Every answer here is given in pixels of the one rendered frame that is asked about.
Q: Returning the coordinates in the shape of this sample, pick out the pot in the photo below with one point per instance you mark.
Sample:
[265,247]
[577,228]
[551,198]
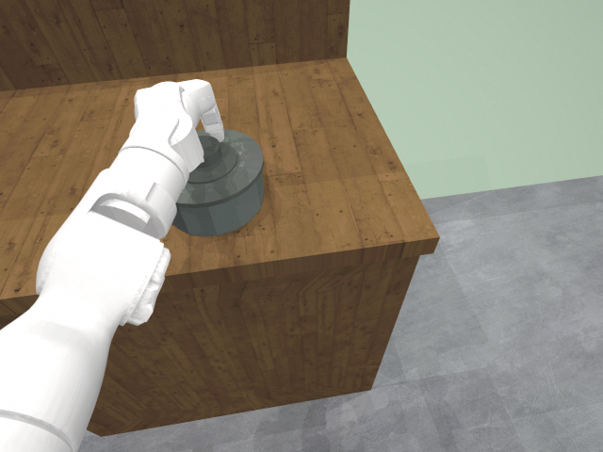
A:
[222,218]

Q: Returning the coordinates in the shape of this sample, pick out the knob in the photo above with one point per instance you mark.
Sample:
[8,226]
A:
[212,151]

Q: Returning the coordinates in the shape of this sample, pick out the left robot forearm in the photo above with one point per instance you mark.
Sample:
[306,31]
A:
[143,184]

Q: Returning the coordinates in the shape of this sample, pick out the lid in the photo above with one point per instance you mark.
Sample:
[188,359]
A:
[238,169]

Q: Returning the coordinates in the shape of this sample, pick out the robot left upper arm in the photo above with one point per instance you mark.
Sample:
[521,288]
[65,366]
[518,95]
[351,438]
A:
[53,357]

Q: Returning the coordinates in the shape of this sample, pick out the table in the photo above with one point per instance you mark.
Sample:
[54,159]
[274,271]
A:
[296,305]

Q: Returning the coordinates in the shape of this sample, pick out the left robot hand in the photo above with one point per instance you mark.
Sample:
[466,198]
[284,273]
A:
[210,115]

